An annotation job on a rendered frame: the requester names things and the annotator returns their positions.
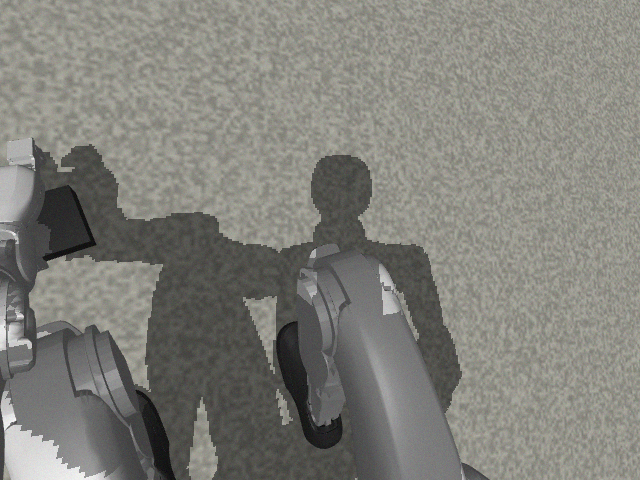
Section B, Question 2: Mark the left robot foot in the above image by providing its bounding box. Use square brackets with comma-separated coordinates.
[136, 390, 176, 480]

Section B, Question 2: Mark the right robot hand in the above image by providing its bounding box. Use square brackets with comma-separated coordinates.
[461, 463, 490, 480]

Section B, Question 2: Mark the small box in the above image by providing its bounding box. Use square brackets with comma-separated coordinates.
[31, 185, 96, 261]

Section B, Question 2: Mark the left robot hand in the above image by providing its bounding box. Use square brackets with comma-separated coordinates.
[0, 138, 49, 272]

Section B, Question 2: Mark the left robot arm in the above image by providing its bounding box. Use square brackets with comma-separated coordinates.
[0, 224, 37, 480]

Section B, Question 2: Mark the right robot foot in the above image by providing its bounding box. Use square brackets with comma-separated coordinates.
[276, 321, 342, 449]

